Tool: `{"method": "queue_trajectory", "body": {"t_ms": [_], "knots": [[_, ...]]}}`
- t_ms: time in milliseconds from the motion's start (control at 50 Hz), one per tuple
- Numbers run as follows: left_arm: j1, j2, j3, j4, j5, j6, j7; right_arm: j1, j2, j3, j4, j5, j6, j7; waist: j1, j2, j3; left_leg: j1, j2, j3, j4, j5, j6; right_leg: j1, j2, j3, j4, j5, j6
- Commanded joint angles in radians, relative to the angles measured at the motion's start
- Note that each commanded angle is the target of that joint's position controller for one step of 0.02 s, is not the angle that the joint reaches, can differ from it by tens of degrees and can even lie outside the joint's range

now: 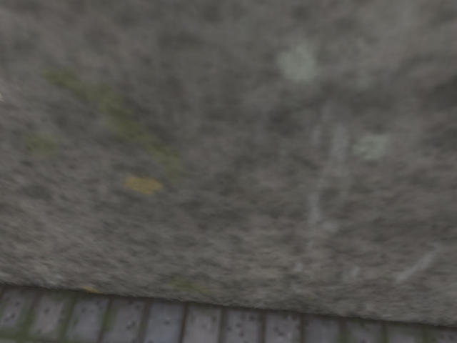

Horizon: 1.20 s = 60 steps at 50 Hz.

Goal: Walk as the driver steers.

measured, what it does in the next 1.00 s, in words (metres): steps to the right: left foot, then right foot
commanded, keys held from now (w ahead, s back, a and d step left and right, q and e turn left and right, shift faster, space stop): w+e+shift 0.42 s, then w+shift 0.02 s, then w+q+shift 0.56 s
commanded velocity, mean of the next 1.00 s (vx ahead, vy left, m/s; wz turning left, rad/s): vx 0.12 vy -0.10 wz -0.25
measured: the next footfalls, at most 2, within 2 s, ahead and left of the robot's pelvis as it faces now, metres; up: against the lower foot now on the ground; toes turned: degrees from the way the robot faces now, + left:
left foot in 0.22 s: +0.10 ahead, +0.12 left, +0.00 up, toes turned -16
right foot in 0.66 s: +0.01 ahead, -0.22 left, +0.00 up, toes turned -23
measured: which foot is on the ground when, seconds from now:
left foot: up 0.00-0.20, down 0.22-0.68, up 0.70-1.00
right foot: down 0.00-0.22, up 0.24-0.64, down 0.66-1.00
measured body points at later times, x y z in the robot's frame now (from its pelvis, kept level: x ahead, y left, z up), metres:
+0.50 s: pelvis +0.04 +0.00 +0.01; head +0.11 -0.03 +0.45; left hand +0.35 +0.14 -0.08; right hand +0.01 -0.31 -0.11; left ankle +0.06 +0.13 -0.73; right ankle +0.02 -0.16 -0.68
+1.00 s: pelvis +0.01 -0.15 +0.01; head +0.07 -0.17 +0.46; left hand +0.26 +0.08 -0.08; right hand +0.12 -0.45 -0.10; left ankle +0.03 -0.03 -0.66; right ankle -0.02 -0.21 -0.73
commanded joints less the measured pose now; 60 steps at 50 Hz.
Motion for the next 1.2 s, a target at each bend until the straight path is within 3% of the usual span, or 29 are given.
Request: {"method": "queue_trajectory", "body": {"t_ms": [20,40,100,160,200,220,240,260,280,300,320,340,380,440,500,520,560,620,660,680,700,720,800,860,880,900,980,1120,1200], "knots": [[-0.158,0.191,0.062,-0.105,-0.053,-0.008,0.033,-0.155,-0.087,0.0,-0.132,-0.009,-0.024,-0.005,-0.022,-0.045,-0.092,-0.199,-0.008,-0.081,-0.058,0.1,-0.005,0.135,-0.255,0.337,-0.254,0.432,-0.217],[-0.144,0.187,0.061,-0.103,-0.055,0.004,0.039,-0.157,-0.052,0.011,-0.125,-0.026,-0.023,-0.005,-0.01,-0.049,-0.11,-0.156,-0.032,-0.059,-0.085,0.16,-0.016,0.109,-0.235,0.328,-0.248,0.364,-0.207],[-0.158,0.176,0.055,-0.106,-0.057,0.009,0.041,-0.16,0.014,0.043,-0.148,0.017,-0.033,-0.008,-0.017,-0.136,-0.121,0.038,-0.09,-0.024,-0.355,0.266,-0.006,-0.008,-0.119,0.244,-0.227,0.205,-0.142],[-0.153,0.174,0.055,-0.118,-0.046,0.0,0.021,-0.121,-0.037,0.032,-0.145,0.035,-0.035,-0.02,-0.017,-0.233,-0.12,0.162,-0.089,-0.036,-0.468,0.253,0.005,-0.067,-0.11,0.328,-0.221,0.114,-0.122],[-0.183,0.137,0.037,-0.132,-0.042,-0.018,0.0,-0.053,-0.057,0.025,-0.132,0.028,-0.032,-0.035,-0.061,-0.214,-0.111,0.325,-0.056,-0.035,-0.64,0.327,0.047,-0.16,-0.093,0.344,-0.144,0.167,-0.079],[-0.203,0.088,0.02,-0.145,-0.04,-0.035,-0.016,0.048,-0.096,0.006,-0.1,0.016,-0.034,-0.045,-0.091,-0.165,-0.143,0.513,0.019,-0.069,-0.683,0.337,0.075,-0.28,-0.071,0.344,-0.058,0.123,-0.044],[-0.216,0.006,-0.001,-0.156,-0.039,-0.054,-0.037,0.139,-0.145,0.0,-0.079,-0.024,-0.027,-0.061,-0.106,-0.01,-0.181,0.69,0.233,-0.284,-0.707,0.448,0.143,-0.474,0.023,0.231,0.265,-0.198,0.008],[-0.198,0.027,-0.006,-0.215,-0.04,-0.061,-0.032,0.164,-0.225,-0.025,-0.057,-0.066,-0.05,-0.045,-0.051,0.224,-0.221,0.634,0.5,-0.649,-0.788,0.428,0.327,-0.638,0.0,0.157,0.477,-0.288,0.032],[-0.206,0.152,0.026,-0.193,-0.041,-0.057,-0.026,0.119,-0.154,-0.017,-0.063,-0.063,-0.064,-0.038,-0.031,0.136,-0.222,0.58,0.526,-0.611,-0.796,0.465,0.357,-0.608,-0.102,0.15,0.61,-0.225,0.044],[-0.213,0.207,0.054,-0.201,-0.047,-0.042,-0.023,0.049,-0.138,-0.015,-0.067,-0.053,-0.064,-0.046,-0.011,0.089,-0.177,0.501,0.488,-0.438,-0.756,0.797,0.347,-0.569,-0.113,0.139,0.694,-0.186,0.074],[-0.139,0.178,0.053,-0.177,-0.026,-0.036,-0.009,-0.011,-0.097,-0.002,-0.072,-0.041,-0.051,-0.055,0.051,0.084,-0.127,0.437,0.392,-0.251,-0.654,1.2,0.33,-0.506,-0.098,0.093,0.716,-0.221,0.106],[-0.105,0.145,0.042,-0.173,-0.021,-0.029,-0.006,-0.032,-0.106,-0.006,-0.064,-0.018,-0.036,-0.065,0.066,0.079,-0.138,0.443,0.361,-0.166,-0.638,1.266,0.297,-0.497,-0.11,0.063,0.668,-0.156,0.117],[-0.179,0.075,0.024,-0.22,-0.034,-0.018,-0.017,0.033,-0.141,-0.017,-0.026,-0.006,-0.029,-0.065,0.022,0.102,-0.157,0.43,0.285,-0.024,-0.67,1.171,0.261,-0.442,-0.109,-0.006,0.589,-0.042,0.117],[-0.205,0.048,0.008,-0.225,-0.03,-0.013,-0.04,0.059,-0.137,-0.015,0.006,-0.014,-0.019,-0.052,0.001,0.127,-0.178,0.375,0.241,0.097,-0.655,1.004,0.26,-0.306,-0.101,-0.071,0.381,0.088,0.109],[-0.227,0.049,0.006,-0.212,-0.027,-0.018,-0.041,0.087,-0.169,-0.024,0.035,-0.005,-0.026,-0.031,-0.022,0.133,-0.18,0.337,0.267,0.044,-0.63,0.847,0.248,-0.143,-0.05,-0.092,0.149,0.101,0.074],[-0.267,0.068,0.003,-0.24,0.002,0.024,-0.078,0.212,-0.251,-0.046,0.063,0.015,-0.033,-0.065,-0.081,0.124,-0.112,0.422,0.455,-0.193,-0.715,0.983,0.316,-0.323,-0.032,-0.085,0.262,0.024,0.061],[-0.224,0.083,0.007,-0.243,0.024,0.05,-0.082,0.217,-0.296,-0.055,0.106,0.023,-0.035,-0.11,-0.036,0.105,-0.086,0.546,0.559,-0.3,-0.704,0.854,0.317,-0.473,-0.126,0.102,0.259,-0.074,0.03],[-0.163,0.075,0.004,-0.186,0.02,0.036,-0.074,0.141,-0.278,-0.05,0.099,0.027,-0.048,-0.11,-0.013,0.185,-0.136,0.449,0.412,-0.192,-0.65,0.822,0.221,-0.206,-0.072,0.02,0.014,0.015,0.002],[-0.016,0.077,0.014,-0.095,0.001,0.039,-0.075,0.111,-0.195,-0.021,0.087,0.016,-0.054,-0.092,0.045,0.1,-0.19,0.22,0.248,-0.033,-0.537,0.857,0.137,0.237,0.009,-0.078,-0.229,0.283,-0.051],[0.039,0.156,0.028,-0.065,0.007,0.039,-0.069,0.118,-0.137,-0.002,0.06,-0.02,-0.059,-0.087,0.042,-0.096,-0.226,0.017,0.143,0.048,-0.352,0.427,0.079,0.444,-0.106,0.01,-0.167,0.844,-0.094],[0.024,0.23,0.05,-0.054,0.047,0.033,-0.055,0.151,-0.08,0.01,0.032,-0.037,-0.063,-0.074,-0.018,-0.269,-0.296,-0.152,0.034,0.095,-0.115,-0.099,0.016,0.456,-0.291,0.118,-0.084,1.328,-0.266],[0.024,0.184,0.043,-0.065,0.047,0.028,-0.04,0.158,-0.125,-0.001,0.043,-0.026,-0.064,-0.066,-0.006,-0.166,-0.328,-0.15,0.032,0.058,0.095,-0.173,0.005,0.384,-0.316,0.106,-0.105,1.383,-0.327],[-0.178,0.123,0.028,-0.098,0.005,0.031,0.01,0.205,-0.097,0.014,0.066,-0.004,-0.034,-0.077,-0.091,-0.128,-0.185,-0.156,0.087,0.054,0.101,-0.015,0.014,0.247,-0.27,-0.029,-0.196,1.054,-0.232],[-0.23,0.119,0.023,-0.106,0.017,0.043,0.047,0.127,-0.084,0.029,0.013,0.0,-0.029,-0.066,-0.082,-0.099,-0.17,-0.096,0.107,0.077,-0.04,0.076,0.016,0.213,-0.296,-0.067,-0.229,1.035,-0.201],[-0.188,0.154,0.037,-0.088,0.001,0.018,0.067,0.008,-0.09,0.028,-0.024,0.005,-0.019,-0.026,-0.023,-0.009,-0.184,-0.215,0.137,-0.018,-0.003,0.163,0.003,0.331,-0.455,0.075,-0.2,1.207,-0.188],[-0.181,0.181,0.046,-0.08,0.011,0.019,0.081,0.036,-0.077,0.024,-0.042,0.008,-0.006,-0.002,-0.048,-0.01,-0.242,-0.231,0.151,-0.054,0.004,0.172,0.009,0.376,-0.478,0.063,-0.19,1.2,-0.185],[-0.176,0.152,0.036,-0.068,0.013,0.039,0.086,0.021,-0.066,0.017,-0.06,-0.006,0.027,0.046,-0.046,-0.055,-0.216,-0.198,0.117,0.011,0.087,0.175,-0.012,0.292,-0.422,-0.09,-0.228,0.987,-0.249],[-0.156,0.181,0.034,0.018,0.008,0.047,0.078,-0.109,-0.02,0.02,-0.121,0.029,0.021,0.034,-0.026,-0.118,-0.16,-0.202,0.102,0.07,-0.014,0.173,-0.005,0.301,-0.388,-0.203,-0.239,0.817,-0.219],[-0.169,0.202,0.042,0.046,0.018,0.058,0.075,-0.118,-0.021,0.016,-0.099,0.015,0.017,0.046,-0.025,-0.149,-0.17,-0.122,0.102,0.103,-0.114,0.157,0.004,0.309,-0.4,-0.25,-0.235,0.737,-0.193]]}}
Velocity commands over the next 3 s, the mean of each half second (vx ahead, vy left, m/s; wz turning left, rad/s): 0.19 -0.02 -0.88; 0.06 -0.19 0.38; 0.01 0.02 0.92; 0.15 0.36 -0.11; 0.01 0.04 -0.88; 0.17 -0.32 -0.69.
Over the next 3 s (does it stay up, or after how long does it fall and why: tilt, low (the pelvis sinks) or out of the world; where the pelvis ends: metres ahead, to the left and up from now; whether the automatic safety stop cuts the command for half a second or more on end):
stays up -0.01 0.12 0.01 its command is cut before an obstacle from the start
